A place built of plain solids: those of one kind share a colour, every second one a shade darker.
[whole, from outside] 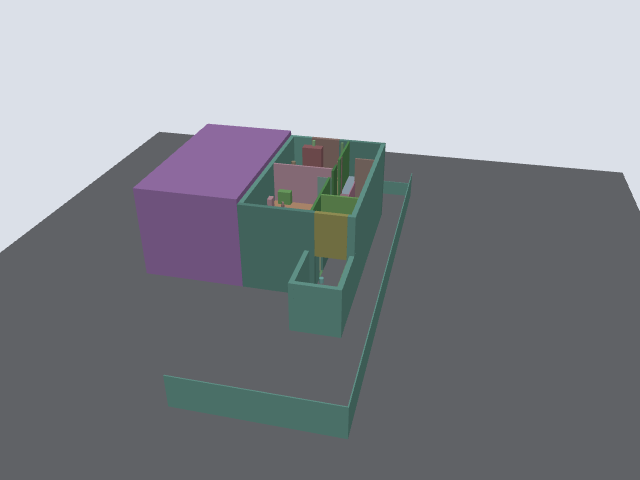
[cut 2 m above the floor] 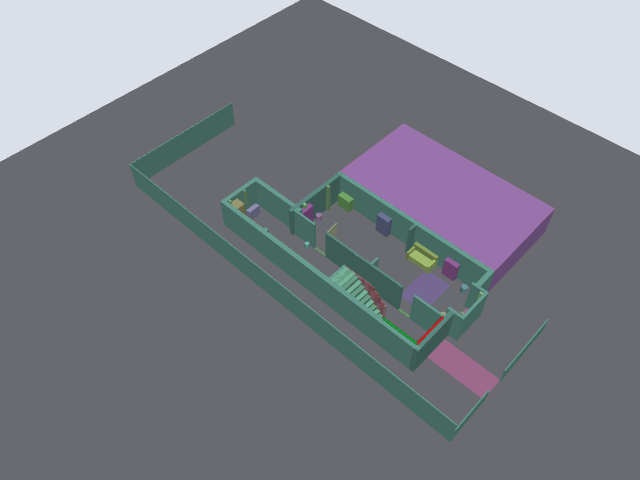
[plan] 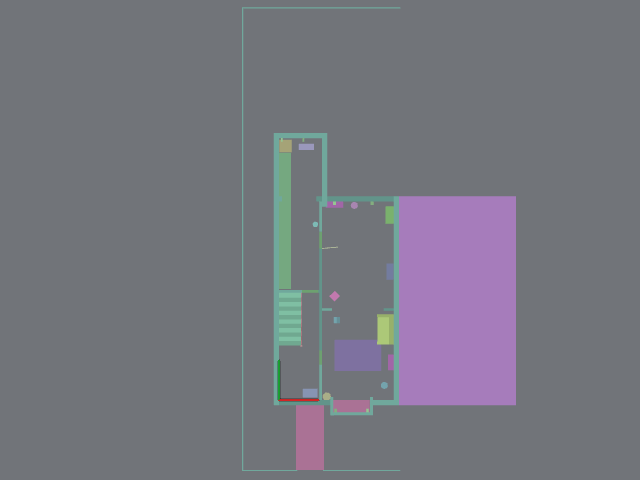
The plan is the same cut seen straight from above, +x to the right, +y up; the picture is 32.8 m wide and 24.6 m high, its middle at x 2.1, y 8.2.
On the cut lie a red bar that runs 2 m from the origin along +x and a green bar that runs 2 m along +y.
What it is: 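A semi-detached two-storey house, 5.9 m wide inside and 10.2 m deep with a one-storey outshot of 3.2 m behind the kitchen; a hall 2.06 m wide with a straight stair of 13 risers of 214 mm on goings of 222 mm; a through lounge; a bay window at the front; upstairs three bedrooms and a bathroom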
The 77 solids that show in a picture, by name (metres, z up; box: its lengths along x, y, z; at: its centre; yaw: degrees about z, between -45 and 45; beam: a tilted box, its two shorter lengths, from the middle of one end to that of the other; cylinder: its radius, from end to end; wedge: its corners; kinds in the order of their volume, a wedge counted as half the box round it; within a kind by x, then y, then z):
{
 "neighbour_house_1": {"box": [6.0, 10.71, 5.6], "at": [9.15, 5.09, 2.75]},
 "wall_1": {"box": [0.06, 23.77, 1.85], "at": [-1.87, 8.24, 0.88]},
 "wall_2": {"box": [2.83, 0.06, 1.05], "at": [-0.48, -3.61, 0.47]},
 "wall_3": {"box": [0.27, 10.71, 5.3], "at": [-0.13, 5.09, 2.6]},
 "wall_4": {"box": [0.27, 3.79, 2.98], "at": [-0.13, 11.8, 1.44]},
 "wall_5": {"box": [0.42, 0.27, 5.3], "at": [-0.06, 10.31, 2.6]},
 "wall_6": {"box": [1.18, 0.14, 2.68], "at": [0.59, 5.56, 1.29]},
 "wall_7": {"box": [2.74, 0.27, 2.98], "at": [1.1, 13.55, 1.44]},
 "wall_8": {"box": [3.05, 0.27, 5.3], "at": [1.26, -0.13, 2.6]},
 "wall_9": {"box": [0.05, 0.14, 2.68], "at": [2.03, 5.56, 1.29]},
 "wall_10": {"box": [0.14, 1.8, 2.68], "at": [2.13, 0.9, 1.29]},
 "wall_11": {"box": [0.14, 5.22, 2.68], "at": [2.13, 5.15, 1.29]},
 "wall_12": {"box": [0.14, 1.56, 2.68], "at": [2.13, 9.39, 1.29]},
 "wall_13": {"box": [8.1, 0.06, 1.85], "at": [2.16, 20.09, 0.88]},
 "wall_14": {"box": [0.27, 3.79, 2.98], "at": [2.33, 11.8, 1.44]},
 "wall_15": {"box": [0.51, 0.14, 2.68], "at": [2.46, 4.64, 1.29]},
 "wall_16": {"box": [0.16, 0.95, 2.93], "at": [2.7, -0.31, 1.41]},
 "wall_17": {"box": [2.19, 0.16, 2.93], "at": [3.72, -0.71, 1.41]},
 "wall_18": {"box": [4.24, 0.27, 5.3], "at": [4.03, 10.31, 2.6]},
 "wall_19": {"box": [3.96, 0.06, 1.05], "at": [4.23, -3.61, 0.47]},
 "wall_20": {"box": [0.16, 0.95, 2.93], "at": [4.74, -0.31, 1.41]},
 "wall_21": {"box": [1.49, 0.27, 5.3], "at": [5.4, -0.13, 2.6]},
 "wall_22": {"box": [0.51, 0.14, 2.68], "at": [5.62, 4.64, 1.29]},
 "wall_23": {"box": [0.27, 10.71, 5.3], "at": [6.01, 5.09, 2.6]},
 "tread_1": {"box": [1.13, 2.7, 0.23], "at": [0.56, 4.15, 0.1]},
 "tread_2": {"box": [1.13, 2.48, 0.45], "at": [0.56, 4.26, 0.2]},
 "tread_3": {"box": [1.13, 2.25, 0.66], "at": [0.56, 4.37, 0.31]},
 "tread_4": {"box": [1.13, 2.03, 0.88], "at": [0.56, 4.48, 0.42]},
 "tread_5": {"box": [1.13, 1.81, 1.09], "at": [0.56, 4.59, 0.52]},
 "tread_6": {"box": [1.13, 1.59, 1.3], "at": [0.56, 4.7, 0.63]},
 "tread_7": {"box": [1.13, 1.37, 1.52], "at": [0.56, 4.81, 0.74]},
 "tread_8": {"box": [1.13, 1.14, 1.73], "at": [0.56, 4.92, 0.85]},
 "tread_9": {"box": [1.13, 0.92, 1.94], "at": [0.56, 5.03, 0.95]},
 "tread_10": {"box": [1.13, 0.7, 2.16], "at": [0.56, 5.14, 1.06]},
 "tread_11": {"box": [1.13, 0.48, 2.37], "at": [0.56, 5.26, 1.17]},
 "tread_12": {"box": [1.13, 0.26, 2.59], "at": [0.56, 5.37, 1.27]},
 "upper_floor_rooms_1": {"box": [3.83, 10.18, 0.14], "at": [3.97, 5.09, 2.7]},
 "landing_wall_1": {"box": [0.14, 3.18, 2.62], "at": [2.13, 1.59, 3.94]},
 "landing_wall_2": {"box": [0.14, 1.0, 2.62], "at": [2.13, 4.47, 3.94]},
 "landing_wall_3": {"box": [0.14, 4.31, 2.62], "at": [2.13, 8.02, 3.94]},
 "ground_1": {"box": [1.44, 3.31, 0.5], "at": [1.59, -1.93, -0.25]},
 "ground_2": {"box": [1.87, 0.63, 0.5], "at": [3.72, -0.32, -0.25]},
 "wardrobe_bed_1": {"box": [1.3, 0.6, 2.05], "at": [4.51, 0.3, 3.74]},
 "bedrooms_wall_1": {"box": [3.68, 0.14, 2.62], "at": [4.04, 4.64, 3.94]},
 "front_wall_over_bay_1": {"box": [1.87, 0.27, 2.62], "at": [3.72, -0.13, 3.94]},
 "back_wall_over_outshot_1": {"box": [1.76, 0.27, 2.62], "at": [1.03, 10.31, 3.94]},
 "upper_floor_box_1": {"box": [2.07, 2.82, 0.14], "at": [1.03, 1.4, 2.7]},
 "shelf_1": {"box": [0.9, 0.32, 1.74], "at": [2.84, 10.01, 0.82]},
 "shelf_2": {"box": [0.3, 0.8, 1.25], "at": [5.73, 1.93, 0.57]},
 "sofa_1": {"box": [0.65, 1.24, 0.37], "at": [5.37, 3.62, 0.24]},
 "sofa_2": {"box": [0.86, 0.16, 0.65], "at": [5.45, 2.92, 0.28]},
 "sofa_3": {"box": [0.86, 0.16, 0.65], "at": [5.45, 4.32, 0.28]},
 "sofa_4": {"box": [0.24, 1.56, 0.83], "at": [5.76, 3.62, 0.36]},
 "fridge_freezer_1": {"box": [0.65, 0.65, 1.85], "at": [0.33, 13.02, 0.88]},
 "bath_wall_1": {"box": [2.06, 0.14, 2.62], "at": [1.03, 8.2, 3.94]},
 "dresser_1": {"box": [0.8, 0.42, 0.87], "at": [5.14, 4.92, 3.15]},
 "dresser_2": {"box": [0.42, 0.9, 0.92], "at": [5.67, 9.48, 0.41]},
 "box_wall_1": {"box": [1.19, 0.14, 2.62], "at": [0.6, 2.76, 3.94]},
 "box_wall_2": {"box": [0.06, 0.14, 2.62], "at": [2.03, 2.76, 3.94]},
 "slotfit_storage_1": {"box": [0.36, 0.84, 1.34], "at": [5.69, 6.58, 0.62]},
 "laid_rug_front_room_1": {"box": [2.4, 1.6, 0.06], "at": [4.04, 2.29, -0.02]},
 "well_guard_1": {"box": [0.06, 2.66, 1.15], "at": [1.16, 4.16, 3.14]},
 "bin_1": {"box": [0.79, 0.31, 0.73], "at": [1.4, 12.97, 0.32]},
 "worktop_1": {"box": [0.62, 6.99, 0.04], "at": [0.31, 9.18, 0.88]},
 "suitcase_1": {"box": [0.3, 0.5, 0.85], "at": [5.73, 5.99, 3.15]},
 "curtains_curtains_1": {"box": [0.1, 0.19, 1.48], "at": [1.25, 13.33, 1.63]},
 "curtains_curtains_2": {"box": [0.17, 0.19, 2.32], "at": [4.78, 10.08, 1.21]},
 "door_leaf_bedroom_rear_1": {"box": [0.87, 0.04, 2.05], "at": [2.63, 4.95, 3.74], "yaw": -3.4},
 "door_leaf_kitchen_side_1": {"box": [0.82, 0.04, 2.05], "at": [2.61, 7.8, 0.97], "yaw": 5.0},
 "clutter_clutter_back_1": {"box": [0.4, 0.38, 0.37], "at": [2.85, 5.32, 0.14], "yaw": 43.7},
 "slotfit_front_seat_1": {"cylinder": 0.18, "from": [5.4, 0.75, -0.05], "to": [5.4, 0.75, 0.44]},
 "floor_lamp_1": {"cylinder": 0.21, "from": [2.45, 0.17, 1.25], "to": [2.45, 0.17, 1.55]},
 "plant_pot_1": {"cylinder": 0.18, "from": [3.86, 9.97, 0.0], "to": [3.86, 9.97, 0.38]},
 "threshold_1": {"box": [0.83, 0.14, 0.06], "at": [1.59, 5.56, -0.02]},
 "threshold_2": {"box": [0.14, 0.74, 0.07], "at": [2.13, 2.17, -0.01]},
 "threshold_3": {"box": [0.14, 0.85, 0.07], "at": [2.13, 8.19, -0.01]},
 "laid_doormat_1": {"box": [0.75, 0.45, 0.06], "at": [1.59, 0.35, -0.02]}
}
